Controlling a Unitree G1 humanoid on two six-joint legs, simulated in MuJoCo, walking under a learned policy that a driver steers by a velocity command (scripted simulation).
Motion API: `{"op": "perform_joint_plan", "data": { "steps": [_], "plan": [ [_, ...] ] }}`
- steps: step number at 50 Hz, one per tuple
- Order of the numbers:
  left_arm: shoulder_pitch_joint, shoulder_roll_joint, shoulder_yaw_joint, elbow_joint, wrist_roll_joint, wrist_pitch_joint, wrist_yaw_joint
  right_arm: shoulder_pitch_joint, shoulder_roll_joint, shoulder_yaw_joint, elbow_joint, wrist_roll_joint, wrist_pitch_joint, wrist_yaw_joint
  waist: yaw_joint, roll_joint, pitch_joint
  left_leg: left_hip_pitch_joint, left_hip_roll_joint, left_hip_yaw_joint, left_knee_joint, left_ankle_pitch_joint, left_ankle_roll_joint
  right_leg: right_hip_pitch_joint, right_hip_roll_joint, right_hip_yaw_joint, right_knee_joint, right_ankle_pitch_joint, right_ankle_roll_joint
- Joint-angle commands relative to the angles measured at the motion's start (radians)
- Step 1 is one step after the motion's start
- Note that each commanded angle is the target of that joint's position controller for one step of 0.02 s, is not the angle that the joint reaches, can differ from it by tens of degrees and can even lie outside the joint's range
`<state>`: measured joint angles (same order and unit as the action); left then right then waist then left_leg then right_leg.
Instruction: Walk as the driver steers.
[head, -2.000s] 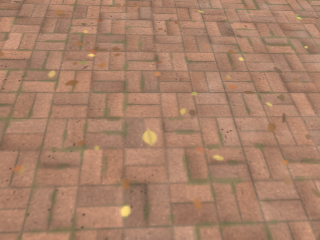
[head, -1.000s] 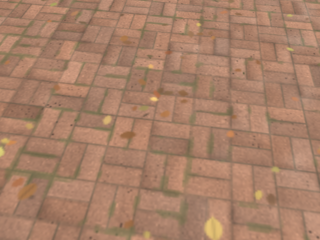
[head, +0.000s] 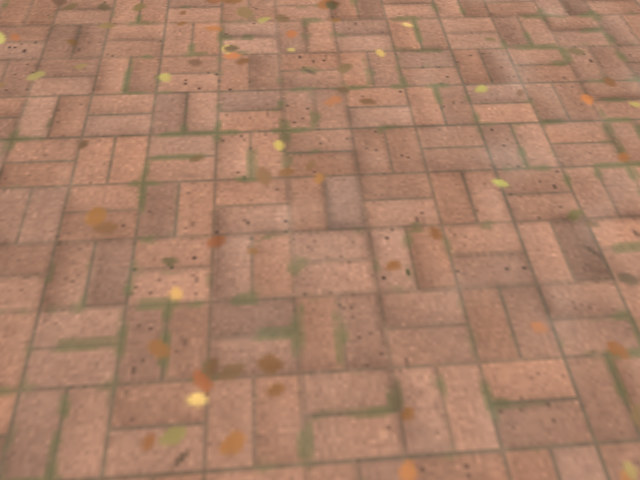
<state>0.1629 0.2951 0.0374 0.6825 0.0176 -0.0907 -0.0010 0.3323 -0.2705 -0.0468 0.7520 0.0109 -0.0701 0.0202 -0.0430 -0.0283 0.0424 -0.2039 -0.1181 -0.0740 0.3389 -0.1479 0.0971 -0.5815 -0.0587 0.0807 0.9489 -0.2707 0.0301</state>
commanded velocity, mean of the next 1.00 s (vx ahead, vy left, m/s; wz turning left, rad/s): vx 0.21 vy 0.00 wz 0.22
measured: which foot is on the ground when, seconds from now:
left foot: down 0.00-0.26, up 0.28-0.66, down 0.68-1.00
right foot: up 0.00-0.22, down 0.24-0.86, up 0.88-1.00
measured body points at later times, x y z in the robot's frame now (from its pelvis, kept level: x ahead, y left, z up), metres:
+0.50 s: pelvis +0.23 -0.04 +0.00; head +0.28 -0.03 +0.44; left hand +0.28 +0.26 -0.11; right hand +0.45 -0.28 -0.11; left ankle +0.23 +0.10 -0.68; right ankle +0.29 -0.14 -0.75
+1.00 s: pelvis +0.28 +0.00 -0.01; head +0.31 +0.01 +0.44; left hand +0.32 +0.31 -0.13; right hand +0.52 -0.21 -0.10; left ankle +0.27 +0.12 -0.75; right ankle +0.28 -0.12 -0.70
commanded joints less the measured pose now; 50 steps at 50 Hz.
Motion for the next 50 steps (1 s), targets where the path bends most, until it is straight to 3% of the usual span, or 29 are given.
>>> {"op": "perform_joint_plan", "data": {
  "steps": [1,4,8,10,11,12,13,14,15,16,17,18,20,22,25,31,32,33,34,35,36,37,38,40,41,44,46,47,50],
  "plan": [
    [-0.05,0.06,0.015,-0.074,0.002,-0.006,0.007,-0.029,-0.184,-0.05,-0.07,0.009,-0.009,-0.023,0.016,0.089,-0.039,-0.003,0.228,-0.225,-0.133,0.202,0.157,-0.012,0.013,-0.015,-0.183,0.159,0.04],
    [-0.15,0.046,0.01,-0.092,-0.008,-0.016,-0.002,0.022,-0.187,-0.053,-0.049,0.015,0.007,-0.035,-0.024,0.104,-0.04,-0.037,0.198,-0.211,-0.108,0.166,0.116,0.079,0.059,-0.021,-0.354,0.33,0.046],
    [-0.217,0.075,0.022,-0.111,-0.022,-0.031,-0.016,0.07,-0.177,-0.053,-0.031,0.021,0.026,-0.042,-0.033,0.118,-0.041,0.053,0.23,-0.311,-0.028,0.102,0.096,0.117,0.083,0.013,-0.464,0.304,0.024],
    [-0.186,0.102,0.036,-0.105,-0.021,-0.039,-0.016,0.05,-0.182,-0.058,-0.036,0.017,0.036,-0.046,-0.004,0.147,-0.037,0.095,0.238,-0.357,0.045,0.167,0.075,0.163,0.086,0.017,-0.502,0.229,-0.007],
    [-0.122,0.117,0.047,-0.089,-0.014,-0.044,-0.012,0.025,-0.172,-0.056,-0.045,0.016,0.042,-0.047,0.036,0.153,-0.064,0.094,0.208,-0.347,0.122,0.251,0.047,0.254,0.087,-0.002,-0.555,0.256,-0.033],
    [-0.031,0.148,0.059,-0.076,0.002,-0.049,-0.005,0.005,-0.142,-0.046,-0.064,0.01,0.042,-0.046,0.084,0.137,-0.152,0.049,0.153,-0.305,0.274,0.293,0.006,0.435,0.022,0.028,-0.56,0.344,-0.079],
    [0.114,0.214,0.074,-0.067,0.019,-0.046,0.005,0.001,-0.091,-0.028,-0.101,-0.012,0.04,-0.048,0.132,0.003,-0.309,-0.105,0.078,-0.212,0.562,0.049,-0.046,0.714,-0.174,0.196,-0.49,0.59,-0.15],
    [0.145,0.236,0.079,-0.039,0.014,-0.022,-0.001,0.198,-0.054,-0.013,-0.104,0.007,0.037,-0.044,0.046,-0.302,-0.436,-0.408,-0.028,-0.122,0.821,-0.573,-0.1,0.974,-0.41,0.558,-0.481,0.672,-0.338],
    [0.112,0.146,0.063,-0.062,-0.01,-0.007,-0.003,0.207,-0.163,-0.035,-0.07,0.016,0.046,-0.048,0.058,-0.173,-0.376,-0.471,0.07,-0.134,0.933,-0.516,-0.123,0.884,-0.396,0.561,-0.508,0.538,-0.312],
    [0.07,0.091,0.047,-0.077,-0.012,0.003,0.002,0.089,-0.207,-0.051,-0.087,0.015,0.059,-0.05,0.086,-0.092,-0.252,-0.495,0.094,-0.099,0.965,-0.443,-0.144,0.766,-0.336,0.392,-0.521,0.552,-0.271],
    [0.016,0.079,0.038,-0.075,-0.007,0.013,0.002,0.034,-0.202,-0.056,-0.101,0.009,0.073,-0.055,0.069,-0.028,-0.18,-0.478,0.123,-0.064,0.95,-0.393,-0.161,0.643,-0.283,0.279,-0.542,0.609,-0.248],
    [-0.019,0.072,0.035,-0.067,-0.007,0.02,0.001,0.012,-0.194,-0.061,-0.115,0.0,0.084,-0.057,0.047,-0.032,-0.127,-0.46,0.149,-0.051,0.915,-0.361,-0.17,0.544,-0.248,0.21,-0.561,0.632,-0.242],
    [-0.054,0.087,0.04,-0.048,0.005,0.022,0.002,0.03,-0.132,-0.05,-0.122,0.01,0.105,-0.053,0.016,-0.099,-0.084,-0.372,0.163,0.0,0.842,-0.308,-0.179,0.4,-0.193,0.088,-0.633,0.615,-0.241],
    [-0.052,0.11,0.048,-0.022,0.005,0.022,0.004,0.0,-0.096,-0.038,-0.142,0.004,0.107,-0.053,0.021,-0.107,-0.096,-0.352,0.165,0.013,0.744,-0.266,-0.184,0.39,-0.2,0.051,-0.662,0.663,-0.273],
    [-0.073,0.133,0.055,0.002,-0.01,0.034,0.008,-0.039,-0.084,-0.027,-0.155,-0.008,0.102,-0.041,0.023,-0.076,-0.149,-0.265,0.172,0.02,0.571,-0.144,-0.171,0.402,-0.204,-0.01,-0.666,0.671,-0.28],
    [-0.044,0.17,0.056,0.062,-0.038,0.055,-0.004,-0.14,-0.109,-0.027,-0.187,-0.009,0.101,-0.022,0.046,-0.081,-0.129,-0.128,0.139,0.059,0.27,-0.073,-0.121,0.433,-0.206,-0.021,-0.608,0.481,-0.243],
    [-0.05,0.166,0.052,0.07,-0.046,0.057,-0.004,-0.128,-0.108,-0.029,-0.181,-0.011,0.098,-0.02,0.03,-0.079,-0.125,-0.063,0.125,0.076,0.168,-0.007,-0.101,0.417,-0.192,-0.024,-0.574,0.421,-0.218],
    [-0.024,0.123,0.034,0.089,-0.047,0.054,-0.007,-0.119,-0.111,-0.03,-0.174,-0.017,0.094,-0.024,0.023,-0.059,-0.126,0.051,0.132,0.054,0.054,0.092,-0.073,0.364,-0.154,-0.025,-0.535,0.336,-0.17],
    [0.019,0.054,0.006,0.101,-0.018,0.044,-0.017,-0.103,-0.149,-0.035,-0.179,-0.027,0.094,-0.035,0.031,0.031,-0.171,0.209,0.251,-0.071,0.013,0.358,-0.041,0.29,-0.09,-0.068,-0.469,0.186,-0.087],
    [0.101,0.011,-0.013,0.106,0.023,0.036,-0.031,-0.135,-0.184,-0.028,-0.206,-0.047,0.101,-0.049,0.095,0.202,-0.213,0.297,0.433,-0.22,0.085,0.622,0.056,0.193,-0.011,-0.118,-0.375,-0.19,-0.01],
    [0.087,0.027,-0.011,0.113,0.0,0.049,-0.024,-0.167,-0.11,-0.01,-0.189,-0.051,0.097,-0.043,0.072,0.219,-0.23,0.178,0.437,-0.215,0.063,0.437,0.134,0.246,-0.021,-0.075,-0.384,-0.227,0.018],
    [0.052,0.072,-0.004,0.111,-0.014,0.059,-0.018,-0.221,-0.095,-0.007,-0.19,-0.048,0.09,-0.033,0.08,0.18,-0.176,0.115,0.363,-0.155,0.053,0.302,0.098,0.286,-0.02,-0.078,-0.425,-0.125,0.023],
    [0.022,0.09,0.001,0.109,-0.015,0.067,-0.011,-0.245,-0.104,-0.012,-0.183,-0.046,0.083,-0.029,0.076,0.171,-0.155,0.102,0.309,-0.104,0.06,0.212,0.045,0.293,-0.011,-0.08,-0.456,-0.015,0.023],
    [0.022,0.136,0.01,0.104,-0.01,0.087,-0.001,-0.246,-0.145,-0.026,-0.172,-0.032,0.079,-0.033,0.068,0.17,-0.106,0.084,0.285,-0.067,0.066,0.156,0.008,0.276,-0.013,-0.065,-0.468,0.106,0.018],
    [0.025,0.162,0.017,0.107,-0.019,0.089,0.0,-0.219,-0.16,-0.033,-0.17,-0.03,0.083,-0.038,0.049,0.137,-0.08,0.082,0.278,-0.051,0.066,0.166,0.004,0.248,-0.003,-0.068,-0.429,0.116,0.006],
    [0.023,0.13,0.024,0.101,-0.029,0.097,0.005,-0.159,-0.177,-0.051,-0.147,-0.024,0.093,-0.06,0.031,0.153,-0.103,0.141,0.376,-0.089,0.074,0.347,0.074,0.177,0.023,-0.094,-0.291,0.015,0.01],
    [0.012,0.111,0.033,0.09,-0.032,0.113,0.003,-0.155,-0.167,-0.055,-0.147,-0.029,0.092,-0.071,0.008,0.201,-0.118,0.149,0.487,-0.159,0.043,0.467,0.165,0.094,0.018,-0.085,-0.028,-0.316,0.023],
    [0.013,0.108,0.041,0.085,-0.037,0.124,0.002,-0.165,-0.163,-0.054,-0.145,-0.03,0.088,-0.072,0.014,0.174,-0.115,0.133,0.518,-0.159,0.028,0.493,0.191,0.062,0.0,-0.062,0.083,-0.374,0.029],
    [0.035,0.08,0.044,0.086,-0.038,0.15,0.007,-0.287,-0.158,-0.061,-0.145,-0.022,0.075,-0.065,0.064,0.141,-0.095,0.038,0.454,-0.02,0.012,0.385,0.137,0.14,-0.026,-0.074,0.005,-0.264,0.035]
  ]
}}
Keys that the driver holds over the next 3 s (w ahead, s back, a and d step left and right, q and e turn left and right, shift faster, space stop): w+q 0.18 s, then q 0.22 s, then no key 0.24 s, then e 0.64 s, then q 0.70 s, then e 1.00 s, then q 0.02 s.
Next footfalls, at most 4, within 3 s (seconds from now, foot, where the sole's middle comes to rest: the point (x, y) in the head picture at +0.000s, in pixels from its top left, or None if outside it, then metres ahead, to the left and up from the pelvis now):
0.24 right None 0.33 -0.13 -0.78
0.68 left None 0.31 0.13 -0.78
1.12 right None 0.33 -0.12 -0.78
1.78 left None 0.29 0.09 -0.78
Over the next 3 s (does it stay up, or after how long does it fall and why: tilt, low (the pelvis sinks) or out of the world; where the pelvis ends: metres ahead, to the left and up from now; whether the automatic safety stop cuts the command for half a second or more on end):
stays up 0.30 0.00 0.00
